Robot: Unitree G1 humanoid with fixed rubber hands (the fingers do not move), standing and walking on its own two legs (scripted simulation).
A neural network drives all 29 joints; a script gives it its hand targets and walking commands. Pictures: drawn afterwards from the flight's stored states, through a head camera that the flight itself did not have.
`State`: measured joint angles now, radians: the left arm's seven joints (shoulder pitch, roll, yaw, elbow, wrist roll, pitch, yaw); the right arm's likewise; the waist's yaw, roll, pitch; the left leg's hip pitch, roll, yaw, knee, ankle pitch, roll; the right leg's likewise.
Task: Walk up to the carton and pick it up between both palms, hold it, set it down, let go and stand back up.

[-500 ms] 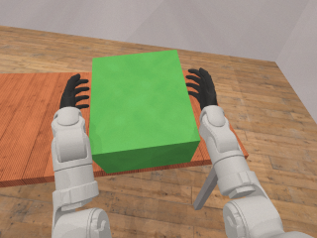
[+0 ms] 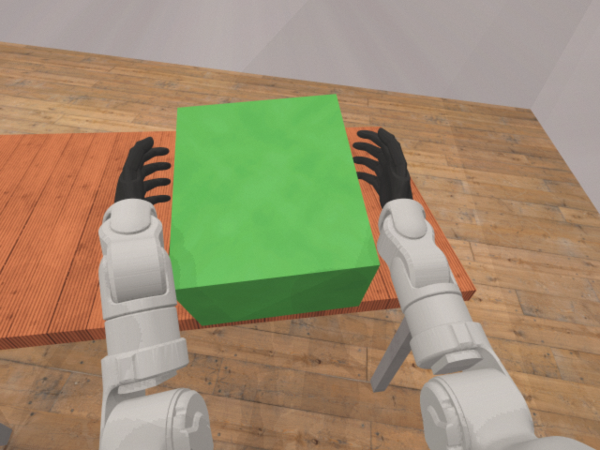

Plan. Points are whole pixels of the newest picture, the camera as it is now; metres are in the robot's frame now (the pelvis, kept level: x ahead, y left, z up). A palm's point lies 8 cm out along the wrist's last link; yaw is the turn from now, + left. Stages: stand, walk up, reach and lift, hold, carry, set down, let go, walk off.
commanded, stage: hold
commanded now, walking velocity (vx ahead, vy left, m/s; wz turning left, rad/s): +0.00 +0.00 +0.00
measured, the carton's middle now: (269, 208) +0.41 +0.01 +0.10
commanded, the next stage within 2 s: none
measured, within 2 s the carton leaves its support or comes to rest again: neither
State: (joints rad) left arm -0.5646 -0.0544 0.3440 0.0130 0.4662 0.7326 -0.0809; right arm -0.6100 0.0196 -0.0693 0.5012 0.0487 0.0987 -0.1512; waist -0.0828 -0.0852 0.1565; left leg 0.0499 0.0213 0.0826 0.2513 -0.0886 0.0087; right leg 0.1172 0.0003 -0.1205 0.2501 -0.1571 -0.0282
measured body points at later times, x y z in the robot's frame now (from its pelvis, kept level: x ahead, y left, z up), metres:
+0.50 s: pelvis +0.00 +0.00 +0.00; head -0.02 +0.03 +0.45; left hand +0.37 +0.18 +0.17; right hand +0.38 -0.14 +0.17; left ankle +0.05 +0.11 -0.75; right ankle +0.01 -0.09 -0.75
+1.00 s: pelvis +0.01 +0.00 +0.00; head -0.03 +0.04 +0.45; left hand +0.37 +0.18 +0.17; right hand +0.38 -0.14 +0.18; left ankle +0.05 +0.11 -0.75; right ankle +0.01 -0.09 -0.75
